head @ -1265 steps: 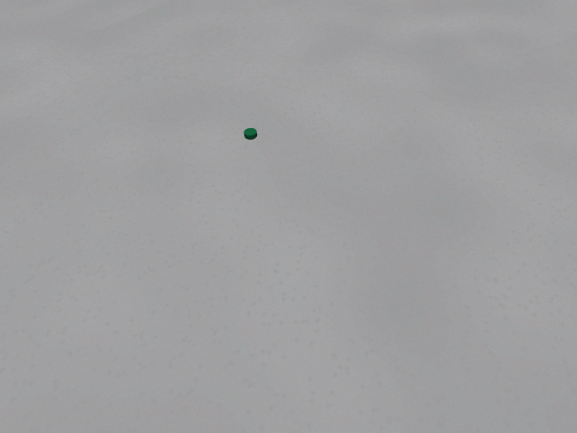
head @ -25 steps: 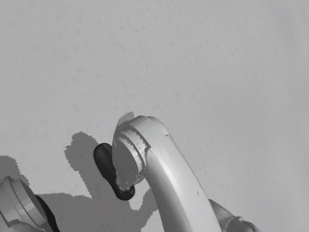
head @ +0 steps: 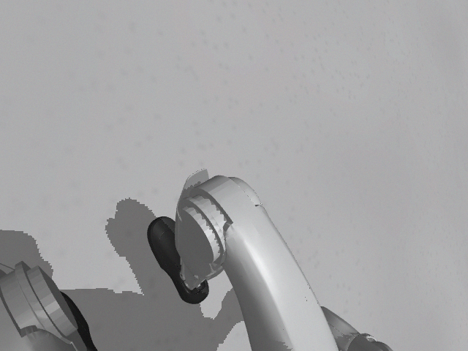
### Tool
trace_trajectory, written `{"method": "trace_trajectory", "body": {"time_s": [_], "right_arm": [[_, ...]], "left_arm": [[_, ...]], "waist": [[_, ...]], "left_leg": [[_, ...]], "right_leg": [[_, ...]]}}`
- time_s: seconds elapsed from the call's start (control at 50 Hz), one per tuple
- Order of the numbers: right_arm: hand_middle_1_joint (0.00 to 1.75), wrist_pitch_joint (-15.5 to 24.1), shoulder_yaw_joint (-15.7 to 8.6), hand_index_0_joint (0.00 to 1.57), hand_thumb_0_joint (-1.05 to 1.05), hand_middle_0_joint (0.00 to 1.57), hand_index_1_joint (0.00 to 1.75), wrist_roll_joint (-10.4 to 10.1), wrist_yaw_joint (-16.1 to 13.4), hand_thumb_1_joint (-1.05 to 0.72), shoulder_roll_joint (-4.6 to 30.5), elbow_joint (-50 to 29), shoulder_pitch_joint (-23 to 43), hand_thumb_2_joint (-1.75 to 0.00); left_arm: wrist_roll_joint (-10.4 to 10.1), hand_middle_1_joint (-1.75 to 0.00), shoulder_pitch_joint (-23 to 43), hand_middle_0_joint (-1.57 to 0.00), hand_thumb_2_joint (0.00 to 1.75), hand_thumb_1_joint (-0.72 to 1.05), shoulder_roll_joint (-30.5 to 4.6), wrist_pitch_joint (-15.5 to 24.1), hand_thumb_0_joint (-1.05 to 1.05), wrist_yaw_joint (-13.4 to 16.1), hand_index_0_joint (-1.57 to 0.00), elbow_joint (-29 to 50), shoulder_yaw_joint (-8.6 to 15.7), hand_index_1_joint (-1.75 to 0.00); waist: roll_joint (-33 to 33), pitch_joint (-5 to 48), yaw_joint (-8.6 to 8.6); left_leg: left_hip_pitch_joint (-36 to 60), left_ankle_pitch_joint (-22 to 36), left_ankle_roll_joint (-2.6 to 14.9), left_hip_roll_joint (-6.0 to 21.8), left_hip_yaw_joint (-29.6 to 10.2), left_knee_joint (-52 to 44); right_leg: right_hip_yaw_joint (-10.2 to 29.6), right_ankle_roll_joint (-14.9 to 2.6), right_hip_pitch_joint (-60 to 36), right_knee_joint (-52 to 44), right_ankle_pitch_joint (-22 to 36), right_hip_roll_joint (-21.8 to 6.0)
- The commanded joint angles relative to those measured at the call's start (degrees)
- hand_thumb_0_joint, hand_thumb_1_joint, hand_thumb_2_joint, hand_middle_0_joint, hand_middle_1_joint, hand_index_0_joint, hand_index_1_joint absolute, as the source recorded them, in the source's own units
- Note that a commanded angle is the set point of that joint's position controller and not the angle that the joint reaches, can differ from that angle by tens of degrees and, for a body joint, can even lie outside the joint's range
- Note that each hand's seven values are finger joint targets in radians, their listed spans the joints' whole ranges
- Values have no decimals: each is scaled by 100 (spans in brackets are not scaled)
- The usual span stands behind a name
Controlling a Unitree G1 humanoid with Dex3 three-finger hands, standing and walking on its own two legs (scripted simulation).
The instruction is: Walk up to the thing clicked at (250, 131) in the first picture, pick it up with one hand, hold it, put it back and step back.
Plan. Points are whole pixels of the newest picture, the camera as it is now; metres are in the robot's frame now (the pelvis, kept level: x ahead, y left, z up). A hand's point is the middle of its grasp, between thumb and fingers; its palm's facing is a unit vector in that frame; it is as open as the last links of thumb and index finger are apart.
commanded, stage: settle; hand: left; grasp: from above
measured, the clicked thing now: out of the picture +0.49 +0.35 -0.30
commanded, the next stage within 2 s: lift in 0.66 s
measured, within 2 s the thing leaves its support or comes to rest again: neither
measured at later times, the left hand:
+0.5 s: hand out of the picture +0.46 +0.35 -0.17, palm faces -0.41 -0.13 -0.90, open 7.9 cm
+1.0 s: hand out of the picture +0.45 +0.35 -0.12, palm faces -0.43 -0.15 -0.89, open 7.8 cm
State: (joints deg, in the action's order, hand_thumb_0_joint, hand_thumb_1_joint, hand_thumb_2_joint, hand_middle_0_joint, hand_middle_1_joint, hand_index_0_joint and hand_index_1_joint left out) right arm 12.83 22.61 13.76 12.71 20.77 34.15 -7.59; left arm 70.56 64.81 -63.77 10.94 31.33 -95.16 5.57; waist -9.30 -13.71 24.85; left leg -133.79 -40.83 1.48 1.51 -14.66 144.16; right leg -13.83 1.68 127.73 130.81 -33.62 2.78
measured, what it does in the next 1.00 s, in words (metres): stands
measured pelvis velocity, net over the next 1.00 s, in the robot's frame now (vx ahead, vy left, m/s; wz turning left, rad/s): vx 0.00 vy -0.01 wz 0.14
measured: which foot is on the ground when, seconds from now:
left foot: down 0.00-1.00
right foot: down 0.00-1.00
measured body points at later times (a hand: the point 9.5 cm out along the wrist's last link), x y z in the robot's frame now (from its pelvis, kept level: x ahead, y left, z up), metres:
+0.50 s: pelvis +0.01 +0.00 +0.01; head +0.25 +0.12 +0.36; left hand +0.48 +0.36 -0.12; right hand +0.07 -0.27 -0.06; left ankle +0.06 +0.12 -0.28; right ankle +0.13 -0.10 -0.28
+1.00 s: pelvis +0.00 -0.01 +0.03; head +0.24 +0.09 +0.40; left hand +0.47 +0.36 -0.07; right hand +0.08 -0.27 -0.06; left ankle +0.06 +0.12 -0.28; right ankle +0.13 -0.10 -0.28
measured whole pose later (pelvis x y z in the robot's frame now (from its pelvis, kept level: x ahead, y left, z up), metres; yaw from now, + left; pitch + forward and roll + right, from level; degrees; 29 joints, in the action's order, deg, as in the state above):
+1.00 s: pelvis +0.00 -0.01 +0.03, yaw +8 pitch +35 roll -10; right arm 1.4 6.7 6.2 8.1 17.5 37.3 -11.8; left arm 65.9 56.5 -44.6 7.2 11.4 -72.7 3.0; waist 1.3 1.6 15.4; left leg -131.6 -38.5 1.5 0.0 -6.6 134.3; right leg -7.2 0.3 127.9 127.5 -35.3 0.0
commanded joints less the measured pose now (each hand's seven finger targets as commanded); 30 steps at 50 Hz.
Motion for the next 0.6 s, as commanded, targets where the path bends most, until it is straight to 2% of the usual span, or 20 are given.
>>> {"method": "trace_trajectory", "body": {"time_s": [0.0,0.04,0.08,0.12,0.14,0.16,0.2,0.24,0.28,0.3,0.32,0.34,0.36,0.38,0.42,0.44,0.46,0.5,0.56,0.58], "right_arm": [[30,-109,-783,20,0,20,30,-91,-21,-91,1931,180,-1279,-90],[30,-136,-925,20,0,20,30,-110,-19,-91,1953,215,-1352,-90],[30,-146,-1031,20,0,20,30,-152,13,-91,1900,254,-1403,-90],[30,-207,-1065,20,0,20,30,-184,21,-91,1811,263,-1476,-90],[30,-220,-1151,20,0,20,30,-227,20,-91,1828,273,-1508,-90],[30,-262,-1223,20,0,20,30,-242,16,-91,1797,323,-1523,-90],[30,-312,-1319,20,0,20,30,-309,11,-91,1759,347,-1537,-90],[30,-365,-1430,20,0,20,30,-351,9,-90,1726,356,-1595,-90],[30,-406,-1526,20,0,20,30,-395,4,-90,1733,388,-1686,-90],[30,-433,-1567,20,0,20,30,-443,-4,-91,1716,378,-1626,-90],[30,-453,-1592,20,0,20,30,-449,-7,-91,1704,345,-1680,-90],[30,-494,-1617,20,0,20,30,-462,-23,-90,1671,333,-1656,-90],[30,-506,-1624,20,0,20,30,-498,-27,-91,1593,313,-1607,-90],[30,-531,-1677,20,0,20,30,-516,-47,-91,1617,336,-1649,-90],[30,-565,-1694,20,0,20,30,-545,-86,-91,1537,313,-1585,-90],[30,-601,-1717,20,0,20,30,-546,-121,-91,1543,354,-1619,-90],[30,-623,-1718,20,0,20,30,-548,-134,-91,1497,312,-1606,-90],[30,-659,-1758,20,0,20,30,-579,-174,-91,1478,331,-1574,-90],[30,-707,-1819,20,0,20,30,-585,-232,-91,1434,329,-1603,-90],[30,-736,-1797,20,0,20,30,-592,-251,-91,1355,329,-1568,-90]], "left_arm": [[-52,-64,1248,-105,56,75,-1330,-116,0,81,-109,1065,158,-61],[-82,-65,1250,-105,57,76,-1247,-115,0,9,-109,1354,273,-61],[-77,-65,1176,-105,56,76,-961,-168,0,-137,-109,1384,148,-61],[-131,-65,999,-105,56,77,-881,-209,0,-245,-110,1464,181,-61],[-149,-65,1157,-107,57,79,-750,-210,0,-316,-111,1707,182,-61],[-153,-66,1046,-107,57,80,-719,-225,0,-359,-112,1719,139,-62],[-147,-67,985,-109,59,82,-396,-271,0,-509,-113,1644,-11,-63],[-190,-68,953,-110,61,84,-203,-286,0,-634,-114,1846,-25,-63],[-188,-66,1049,-111,60,84,-153,-297,0,-761,-115,2004,-15,-62],[-199,-64,990,-112,59,83,-249,-295,0,-798,-115,2023,20,-61],[-182,-64,1055,-111,58,83,-113,-297,0,-846,-115,2082,-12,-61],[-181,-65,1134,-111,60,84,-27,-288,0,-857,-115,2187,-45,-61],[-198,-66,1213,-113,62,85,183,-277,0,-906,-116,2212,-197,-63],[-210,-65,1231,-113,61,86,58,-267,0,-903,-116,2241,-101,-62],[-189,-62,1294,-113,58,85,141,-259,0,-970,-116,2250,-193,-59],[-128,-62,1303,-113,60,85,-67,-257,0,-970,-116,2277,-79,-60],[-135,-62,1343,-114,58,87,143,-252,0,-1001,-118,2352,-192,-59],[-163,-63,1341,-114,60,86,74,-265,0,-1003,-117,2313,-108,-60],[-127,-61,1315,-113,58,85,228,-293,0,-1082,-116,2155,-173,-58],[-133,-61,1454,-112,55,85,138,-276,0,-1101,-116,2317,-178,-58]], "waist": [[3760,4111,165],[3994,4335,59],[3923,4271,96],[3730,4534,-2],[3727,4487,7],[3835,4626,-87],[3650,4463,-108],[3571,4502,-163],[3518,4505,-189],[3465,4544,-313],[3416,4532,-245],[3409,4772,-303],[3372,4715,-273],[3333,4823,-340],[3255,4793,-367],[3214,4937,-427],[3215,4960,-422],[3254,5057,-525],[3079,5028,-464],[3100,5166,-544]], "left_leg": [[2938,1514,-163,192,440,-1504],[3160,1576,-224,187,383,-1580],[3176,1610,-215,174,407,-1594],[3037,1649,-157,134,488,-1594],[3006,1610,-161,108,484,-1592],[3105,1571,-163,120,521,-1702],[2882,1307,-140,85,549,-1730],[2860,1301,-123,50,561,-1747],[2860,1235,-116,30,575,-1846],[2826,1171,-107,15,601,-1871],[2808,1288,-100,-2,647,-1821],[2877,1270,-107,-6,640,-1867],[2818,1187,-92,-15,661,-1887],[2861,1162,-89,-33,667,-1929],[2672,979,-55,-61,746,-1932],[2681,1036,-45,-78,809,-1897],[2671,1132,-57,-102,844,-1892],[2768,1127,-58,-118,860,-1972],[2751,1083,-43,-145,908,-1973],[2654,1090,-16,-147,974,-1979]], "right_leg": [[-217,-337,-2352,-951,1325,241],[-266,-382,-2147,-893,1277,220],[-238,-378,-2042,-886,1288,217],[-186,-358,-2331,-945,1371,233],[-179,-388,-2065,-941,1307,192],[-144,-377,-2184,-944,1283,209],[-119,-413,-1919,-960,1069,196],[-92,-401,-1785,-972,1051,170],[-61,-407,-1730,-977,977,142],[-16,-422,-1681,-975,895,141],[11,-424,-1721,-999,990,131],[4,-425,-1772,-985,979,128],[36,-432,-1745,-1001,928,137],[49,-413,-1728,-1023,903,106],[121,-420,-1738,-1065,763,108],[157,-411,-1845,-1087,799,105],[168,-422,-1865,-1086,858,85],[195,-426,-1791,-1077,841,67],[239,-426,-1756,-1128,787,51],[304,-426,-1962,-1153,778,83]]}}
